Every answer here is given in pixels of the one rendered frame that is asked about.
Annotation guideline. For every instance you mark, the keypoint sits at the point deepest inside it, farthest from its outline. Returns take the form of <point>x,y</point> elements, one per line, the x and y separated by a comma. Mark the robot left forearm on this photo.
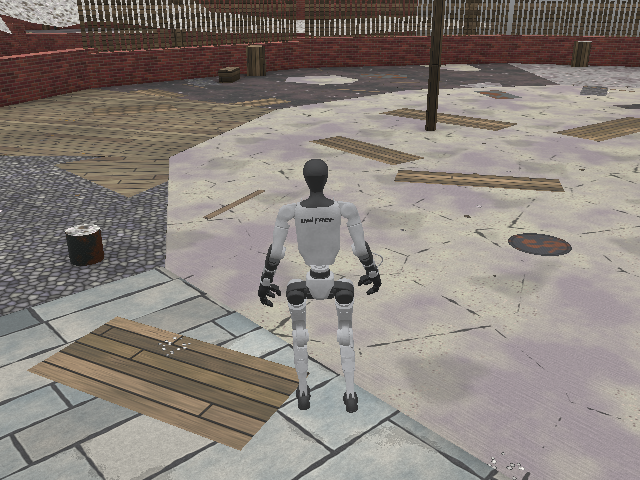
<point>269,269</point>

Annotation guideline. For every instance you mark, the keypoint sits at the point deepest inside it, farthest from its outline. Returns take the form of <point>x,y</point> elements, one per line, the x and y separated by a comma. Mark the right robot hand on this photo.
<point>365,279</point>

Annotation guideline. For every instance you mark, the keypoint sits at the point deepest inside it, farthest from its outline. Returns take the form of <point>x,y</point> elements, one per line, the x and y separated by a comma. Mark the robot right forearm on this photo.
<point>369,263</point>

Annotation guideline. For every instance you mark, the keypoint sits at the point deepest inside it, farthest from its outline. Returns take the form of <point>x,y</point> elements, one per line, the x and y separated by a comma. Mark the left robot shin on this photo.
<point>301,364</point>

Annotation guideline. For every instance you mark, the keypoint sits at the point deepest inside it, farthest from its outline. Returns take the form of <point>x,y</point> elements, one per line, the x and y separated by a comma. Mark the left robot hand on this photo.
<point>265,290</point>

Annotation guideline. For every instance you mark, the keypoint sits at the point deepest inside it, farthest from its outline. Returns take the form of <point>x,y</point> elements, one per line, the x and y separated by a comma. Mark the left robot upper arm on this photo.
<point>286,213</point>

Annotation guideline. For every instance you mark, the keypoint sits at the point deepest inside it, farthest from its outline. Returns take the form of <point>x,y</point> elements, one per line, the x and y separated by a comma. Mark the robot left thigh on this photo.
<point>296,294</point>

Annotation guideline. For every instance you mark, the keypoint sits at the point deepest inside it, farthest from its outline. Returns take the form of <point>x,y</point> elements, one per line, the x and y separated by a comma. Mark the right robot upper arm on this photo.
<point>348,210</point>

